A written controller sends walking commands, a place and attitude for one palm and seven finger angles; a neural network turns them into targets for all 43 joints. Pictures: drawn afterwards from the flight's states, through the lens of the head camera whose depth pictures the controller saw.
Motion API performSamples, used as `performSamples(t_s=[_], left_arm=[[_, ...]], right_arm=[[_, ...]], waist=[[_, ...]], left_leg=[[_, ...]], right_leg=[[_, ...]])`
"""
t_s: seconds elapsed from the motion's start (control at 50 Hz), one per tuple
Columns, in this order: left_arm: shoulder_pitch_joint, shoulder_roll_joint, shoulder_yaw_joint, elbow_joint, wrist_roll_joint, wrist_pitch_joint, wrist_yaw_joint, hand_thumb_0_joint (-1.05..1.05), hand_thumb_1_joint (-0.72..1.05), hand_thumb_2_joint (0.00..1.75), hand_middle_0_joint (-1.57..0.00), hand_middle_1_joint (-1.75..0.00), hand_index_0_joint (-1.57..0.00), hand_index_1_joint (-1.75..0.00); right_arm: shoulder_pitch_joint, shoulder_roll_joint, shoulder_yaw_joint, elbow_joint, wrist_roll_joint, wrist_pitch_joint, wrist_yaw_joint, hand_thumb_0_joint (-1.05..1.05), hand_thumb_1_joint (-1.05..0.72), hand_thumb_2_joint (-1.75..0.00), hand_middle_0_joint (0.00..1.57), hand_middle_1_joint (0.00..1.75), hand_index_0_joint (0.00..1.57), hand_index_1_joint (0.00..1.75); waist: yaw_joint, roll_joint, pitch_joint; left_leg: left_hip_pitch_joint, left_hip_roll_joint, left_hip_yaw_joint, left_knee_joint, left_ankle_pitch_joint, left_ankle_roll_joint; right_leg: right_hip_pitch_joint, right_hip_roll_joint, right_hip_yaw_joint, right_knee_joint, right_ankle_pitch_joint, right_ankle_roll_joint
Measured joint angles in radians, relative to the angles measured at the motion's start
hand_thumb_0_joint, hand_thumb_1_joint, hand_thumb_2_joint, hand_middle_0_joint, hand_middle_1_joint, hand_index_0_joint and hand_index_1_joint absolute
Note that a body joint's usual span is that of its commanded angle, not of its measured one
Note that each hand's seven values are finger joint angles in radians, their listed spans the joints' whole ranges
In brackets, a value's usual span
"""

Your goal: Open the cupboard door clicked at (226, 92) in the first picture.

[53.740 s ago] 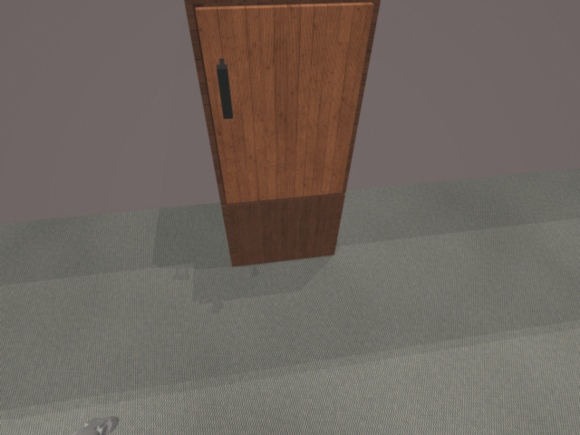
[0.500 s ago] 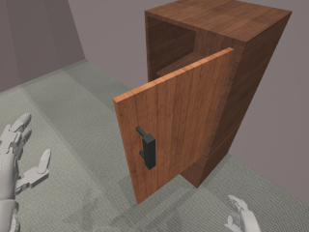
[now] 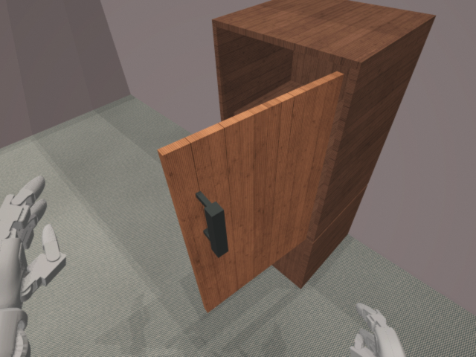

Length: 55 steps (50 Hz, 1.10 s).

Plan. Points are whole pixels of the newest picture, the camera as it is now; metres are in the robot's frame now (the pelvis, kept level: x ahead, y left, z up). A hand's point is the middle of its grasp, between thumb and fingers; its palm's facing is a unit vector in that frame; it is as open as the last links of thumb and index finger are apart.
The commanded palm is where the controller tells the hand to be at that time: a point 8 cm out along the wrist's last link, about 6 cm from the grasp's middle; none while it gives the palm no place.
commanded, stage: step back with the hand held close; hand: left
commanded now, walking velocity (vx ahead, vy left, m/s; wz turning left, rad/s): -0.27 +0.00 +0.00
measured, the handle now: (210, 223) +0.33 +0.10 +0.05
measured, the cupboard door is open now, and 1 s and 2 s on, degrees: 82 82 82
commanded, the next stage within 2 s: stop stepping back and stand still in 1.14 s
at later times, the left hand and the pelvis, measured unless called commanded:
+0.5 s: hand (29, 284) +0.15 +0.28 +0.15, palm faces +0.34 -0.79 -0.51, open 7.4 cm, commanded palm +0.09 +0.32 +0.17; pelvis -0.06 +0.03 -0.01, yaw -1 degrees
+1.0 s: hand out of the picture +0.06 +0.31 +0.15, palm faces +0.39 -0.81 -0.44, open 7.4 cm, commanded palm +0.00 +0.36 +0.17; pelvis -0.13 +0.05 -0.02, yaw +1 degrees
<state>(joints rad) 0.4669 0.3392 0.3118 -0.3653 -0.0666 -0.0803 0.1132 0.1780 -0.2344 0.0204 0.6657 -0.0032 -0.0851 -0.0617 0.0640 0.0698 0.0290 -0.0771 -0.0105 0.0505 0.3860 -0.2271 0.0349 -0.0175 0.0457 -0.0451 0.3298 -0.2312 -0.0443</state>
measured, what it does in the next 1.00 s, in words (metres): walks backwards: right foot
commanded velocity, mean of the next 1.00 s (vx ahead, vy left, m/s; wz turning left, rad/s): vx -0.30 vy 0.00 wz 0.00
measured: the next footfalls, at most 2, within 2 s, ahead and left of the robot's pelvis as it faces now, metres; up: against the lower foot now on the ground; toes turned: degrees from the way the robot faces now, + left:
right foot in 0.70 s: -0.08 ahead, -0.08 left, +0.00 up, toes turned +5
right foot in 1.30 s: -0.32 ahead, -0.06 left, +0.00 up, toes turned -4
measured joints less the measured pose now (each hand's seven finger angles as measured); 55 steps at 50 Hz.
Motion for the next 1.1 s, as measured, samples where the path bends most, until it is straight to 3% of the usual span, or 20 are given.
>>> performSamples(t_s=[0.14, 0.34, 0.48, 0.58, 0.7, 0.76, 0.8, 0.94, 0.96, 1.0, 1.04, 1.1], left_arm=[[0.015, 0.032, 0.058, -0.024, 0.005, -0.050, -0.003, 0.01, 0.89, 0.90, -0.21, -0.30, -0.20, -0.30], [0.097, 0.070, 0.039, -0.096, 0.009, -0.041, -0.004, 0.01, 0.89, 0.90, -0.21, -0.30, -0.21, -0.30], [0.109, 0.106, 0.084, -0.142, 0.012, -0.062, 0.016, 0.01, 0.88, 0.90, -0.21, -0.30, -0.21, -0.30], [0.106, 0.092, 0.095, -0.145, 0.030, -0.087, 0.027, 0.01, 0.89, 0.90, -0.21, -0.30, -0.21, -0.30], [0.062, 0.073, 0.098, -0.120, 0.065, -0.100, 0.029, 0.01, 0.89, 0.90, -0.21, -0.30, -0.21, -0.30], [0.066, 0.072, 0.122, -0.133, 0.063, -0.112, 0.032, 0.01, 0.89, 0.90, -0.21, -0.30, -0.21, -0.30], [0.063, 0.054, 0.121, -0.140, 0.052, -0.118, 0.034, 0.01, 0.89, 0.90, -0.21, -0.30, -0.21, -0.30], [0.081, 0.071, 0.068, -0.187, 0.032, -0.131, 0.031, 0.01, 0.89, 0.90, -0.21, -0.30, -0.21, -0.30], [0.082, 0.078, 0.068, -0.192, 0.033, -0.132, 0.030, 0.01, 0.88, 0.90, -0.21, -0.30, -0.21, -0.30], [0.070, 0.103, 0.080, -0.195, 0.032, -0.132, 0.027, 0.01, 0.88, 0.90, -0.21, -0.30, -0.21, -0.30], [0.042, 0.126, 0.105, -0.178, 0.033, -0.136, 0.022, 0.01, 0.88, 0.90, -0.21, -0.30, -0.21, -0.30], [0.009, 0.141, 0.135, -0.151, 0.033, -0.134, 0.024, 0.01, 0.88, 0.90, -0.21, -0.30, -0.21, -0.30]], right_arm=[[-0.017, -0.003, -0.001, -0.041, 0.008, 0.033, -0.002, 0.01, -0.90, -0.90, 0.20, 0.30, 0.20, 0.30], [-0.022, -0.018, -0.036, -0.091, 0.022, 0.086, -0.020, 0.01, -0.90, -0.90, 0.20, 0.30, 0.20, 0.29], [-0.004, -0.008, -0.035, -0.111, 0.022, 0.085, -0.023, 0.01, -0.90, -0.90, 0.20, 0.30, 0.20, 0.29], [0.013, -0.003, -0.025, -0.120, 0.019, 0.066, -0.019, 0.01, -0.90, -0.90, 0.20, 0.30, 0.20, 0.29], [0.046, 0.011, -0.021, -0.114, 0.009, 0.041, -0.018, 0.01, -0.90, -0.90, 0.20, 0.30, 0.20, 0.29], [0.042, 0.025, -0.015, -0.103, 0.005, 0.033, -0.009, 0.01, -0.90, -0.90, 0.20, 0.30, 0.21, 0.30], [0.018, 0.026, -0.015, -0.091, 0.003, 0.026, -0.003, 0.01, -0.90, -0.90, 0.20, 0.30, 0.21, 0.30], [-0.008, 0.028, -0.016, -0.054, 0.012, 0.011, 0.003, 0.01, -0.90, -0.90, 0.20, 0.30, 0.21, 0.30], [-0.005, 0.025, -0.016, -0.054, 0.011, 0.011, 0.000, 0.01, -0.90, -0.90, 0.20, 0.30, 0.21, 0.30], [-0.009, 0.023, -0.019, -0.052, 0.008, 0.010, -0.008, 0.01, -0.90, -0.90, 0.20, 0.30, 0.21, 0.30], [-0.026, 0.026, -0.022, -0.053, 0.001, 0.002, -0.012, 0.01, -0.90, -0.90, 0.20, 0.30, 0.21, 0.30], [-0.035, 0.029, -0.025, -0.061, -0.014, -0.011, -0.006, 0.01, -0.90, -0.90, 0.20, 0.30, 0.20, 0.29]], waist=[[-0.028, -0.002, -0.013], [-0.060, -0.028, 0.000], [-0.064, -0.051, 0.002], [-0.059, -0.052, 0.002], [-0.062, -0.050, 0.001], [-0.046, -0.066, -0.014], [-0.039, -0.052, 0.007], [-0.048, -0.053, 0.025], [-0.051, -0.053, 0.021], [-0.055, -0.064, 0.021], [-0.052, -0.077, 0.030], [-0.061, -0.058, 0.026]], left_leg=[[-0.095, 0.018, -0.004, 0.045, -0.002, -0.004], [-0.178, 0.005, 0.029, 0.069, 0.019, 0.015], [-0.224, -0.005, 0.036, 0.098, 0.040, 0.035], [-0.260, -0.014, 0.039, 0.122, 0.054, 0.054], [-0.305, -0.040, 0.011, 0.135, 0.084, 0.070], [-0.349, -0.047, 0.018, 0.135, 0.102, 0.068], [-0.363, -0.031, 0.014, 0.125, 0.122, 0.058], [-0.385, -0.010, -0.003, 0.179, 0.063, 0.005], [-0.379, -0.007, -0.004, 0.173, 0.107, 0.008], [-0.369, -0.011, 0.004, 0.161, 0.163, 0.058], [-0.357, -0.015, 0.019, 0.132, 0.166, 0.094], [-0.349, 0.003, 0.009, 0.047, 0.224, 0.089]], right_leg=[[-0.078, 0.016, -0.005, 0.008, 0.018, -0.004], [-0.193, -0.001, 0.022, 0.084, 0.023, 0.015], [-0.243, -0.014, 0.025, 0.122, 0.039, 0.030], [-0.280, -0.024, 0.026, 0.152, 0.050, 0.044], [-0.280, -0.006, 0.064, 0.288, -0.035, 0.053], [-0.239, -0.004, 0.086, 0.253, -0.120, 0.037], [-0.246, 0.011, 0.085, 0.225, -0.095, 0.035], [-0.233, 0.030, 0.074, 0.197, -0.045, 0.046], [-0.230, 0.034, 0.074, 0.203, -0.047, 0.050], [-0.235, 0.033, 0.080, 0.225, -0.053, 0.058], [-0.275, 0.039, 0.100, 0.345, -0.145, 0.056], [-0.311, 0.072, 0.088, 0.563, -0.223, 0.038]])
